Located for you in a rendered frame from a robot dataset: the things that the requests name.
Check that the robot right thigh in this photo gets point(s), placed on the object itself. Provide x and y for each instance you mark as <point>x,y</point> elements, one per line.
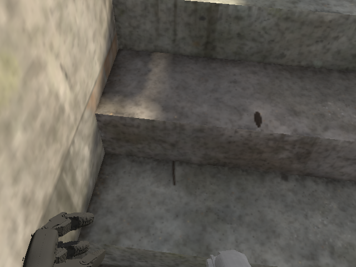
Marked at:
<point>228,258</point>

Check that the robot left hand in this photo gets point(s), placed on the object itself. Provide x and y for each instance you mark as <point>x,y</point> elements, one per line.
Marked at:
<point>45,250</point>

